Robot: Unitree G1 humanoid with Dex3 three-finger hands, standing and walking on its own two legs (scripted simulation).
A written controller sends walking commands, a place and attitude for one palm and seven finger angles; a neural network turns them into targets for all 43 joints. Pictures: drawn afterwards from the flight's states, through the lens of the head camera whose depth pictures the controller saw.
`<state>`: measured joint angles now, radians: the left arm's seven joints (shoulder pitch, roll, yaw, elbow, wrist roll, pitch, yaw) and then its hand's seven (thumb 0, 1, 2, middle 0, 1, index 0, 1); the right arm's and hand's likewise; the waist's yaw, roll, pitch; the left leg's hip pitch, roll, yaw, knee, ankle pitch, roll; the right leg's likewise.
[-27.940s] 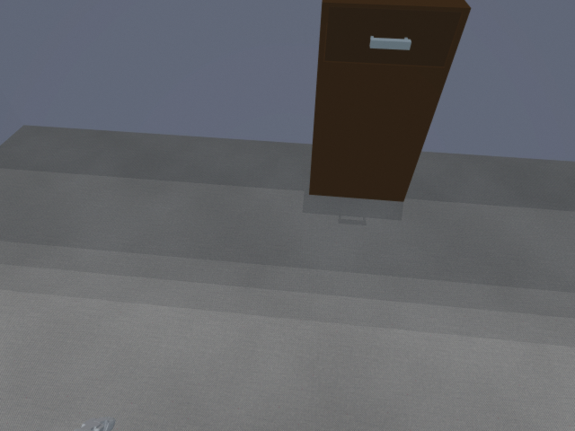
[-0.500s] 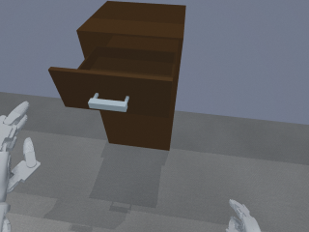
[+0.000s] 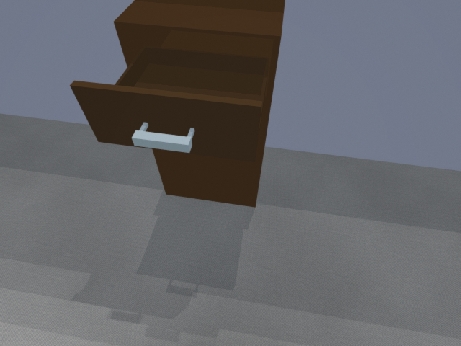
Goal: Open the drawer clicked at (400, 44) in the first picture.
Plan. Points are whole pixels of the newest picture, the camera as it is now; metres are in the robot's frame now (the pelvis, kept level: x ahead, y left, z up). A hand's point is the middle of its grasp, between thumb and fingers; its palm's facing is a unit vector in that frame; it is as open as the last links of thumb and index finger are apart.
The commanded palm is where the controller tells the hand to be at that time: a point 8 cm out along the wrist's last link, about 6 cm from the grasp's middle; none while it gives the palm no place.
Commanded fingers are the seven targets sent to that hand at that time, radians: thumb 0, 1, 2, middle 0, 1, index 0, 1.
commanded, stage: let the arm hang, fingers relaxed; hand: left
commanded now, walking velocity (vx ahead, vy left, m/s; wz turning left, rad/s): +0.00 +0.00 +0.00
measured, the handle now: (165, 135) +0.55 +0.20 +0.01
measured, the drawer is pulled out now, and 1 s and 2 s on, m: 0.30 0.30 0.30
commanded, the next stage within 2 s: look to check the result in 0.56 s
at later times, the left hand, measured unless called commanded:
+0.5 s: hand out of the picture -0.01 +0.15 -0.18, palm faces +0.03 -0.98 -0.18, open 7.3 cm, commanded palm none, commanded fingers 0.00 0.90 0.90 -0.20 -0.30 -0.20 -0.30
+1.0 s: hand out of the picture -0.02 +0.15 -0.17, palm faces +0.03 -0.98 -0.18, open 7.4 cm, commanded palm none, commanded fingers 0.00 0.90 0.90 -0.20 -0.30 -0.20 -0.30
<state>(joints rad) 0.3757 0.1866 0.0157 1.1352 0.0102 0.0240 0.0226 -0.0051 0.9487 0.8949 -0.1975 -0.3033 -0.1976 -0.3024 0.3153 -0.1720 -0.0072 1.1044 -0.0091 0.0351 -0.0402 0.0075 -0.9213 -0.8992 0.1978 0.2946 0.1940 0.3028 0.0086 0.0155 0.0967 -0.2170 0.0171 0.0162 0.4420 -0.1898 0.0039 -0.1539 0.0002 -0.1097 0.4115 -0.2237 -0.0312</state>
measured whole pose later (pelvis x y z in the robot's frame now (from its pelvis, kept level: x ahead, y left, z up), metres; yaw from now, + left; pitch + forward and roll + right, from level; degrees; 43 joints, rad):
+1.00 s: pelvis -0.01 -0.01 +0.00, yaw -1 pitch -2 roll +0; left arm 0.30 0.11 0.02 1.15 0.01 0.00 0.03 0.00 0.91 0.90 -0.20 -0.30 -0.20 -0.30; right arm 0.29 -0.10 -0.02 1.13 -0.01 0.02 -0.04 0.00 -0.91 -0.90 0.20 0.29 0.19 0.30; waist -0.01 0.03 0.07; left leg -0.20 0.03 0.04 0.42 -0.17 -0.01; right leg -0.16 0.01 -0.09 0.41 -0.21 -0.04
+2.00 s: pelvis +0.01 -0.02 +0.00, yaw -1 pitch -2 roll +0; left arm 0.26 0.13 0.02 1.14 0.01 -0.01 0.04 0.00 0.91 0.90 -0.20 -0.30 -0.20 -0.30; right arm 0.26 -0.13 -0.02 1.14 -0.02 0.02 -0.05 0.00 -0.91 -0.90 0.20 0.29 0.19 0.30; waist -0.01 0.03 0.07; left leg -0.18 0.04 0.03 0.40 -0.18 -0.02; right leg -0.13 0.03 -0.09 0.39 -0.22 -0.05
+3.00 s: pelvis +0.01 -0.02 +0.00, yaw -1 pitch -2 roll +0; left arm 0.20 0.21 0.03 1.14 0.01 -0.02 0.02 0.00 0.91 0.90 -0.20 -0.30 -0.20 -0.30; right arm 0.20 -0.22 -0.02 1.14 -0.02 0.01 -0.03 0.01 -0.91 -0.90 0.20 0.29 0.20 0.30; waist -0.01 0.03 0.07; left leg -0.15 0.04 0.03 0.35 -0.17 -0.02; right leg -0.10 0.03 -0.09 0.34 -0.20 -0.05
